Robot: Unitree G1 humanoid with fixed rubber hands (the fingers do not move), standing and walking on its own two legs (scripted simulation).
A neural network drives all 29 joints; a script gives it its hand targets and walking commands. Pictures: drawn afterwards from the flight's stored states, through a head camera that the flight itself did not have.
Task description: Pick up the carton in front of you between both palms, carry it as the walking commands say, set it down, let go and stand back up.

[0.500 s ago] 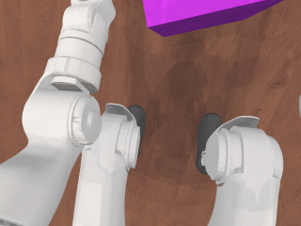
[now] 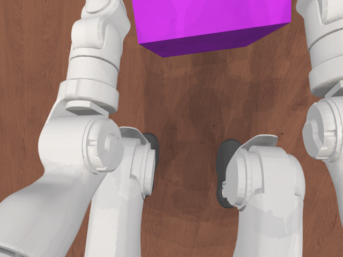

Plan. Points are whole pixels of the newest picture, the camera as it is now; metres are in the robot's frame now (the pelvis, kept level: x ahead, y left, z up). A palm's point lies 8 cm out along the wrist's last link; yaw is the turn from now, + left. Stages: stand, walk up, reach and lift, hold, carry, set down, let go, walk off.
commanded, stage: reach and lift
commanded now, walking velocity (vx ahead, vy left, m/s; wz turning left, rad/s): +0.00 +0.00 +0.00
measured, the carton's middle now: out of the picture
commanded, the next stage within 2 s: none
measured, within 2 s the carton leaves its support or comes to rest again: neither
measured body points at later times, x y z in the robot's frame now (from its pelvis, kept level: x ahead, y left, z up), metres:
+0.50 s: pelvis -0.02 +0.02 +0.10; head +0.27 -0.04 +0.44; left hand +0.51 +0.12 +0.03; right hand +0.52 -0.19 +0.02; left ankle +0.11 +0.15 -0.33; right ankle +0.09 -0.11 -0.33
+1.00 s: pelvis +0.02 +0.02 +0.22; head +0.21 -0.03 +0.63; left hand +0.48 +0.12 +0.18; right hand +0.47 -0.18 +0.17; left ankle +0.11 +0.15 -0.33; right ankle +0.09 -0.11 -0.33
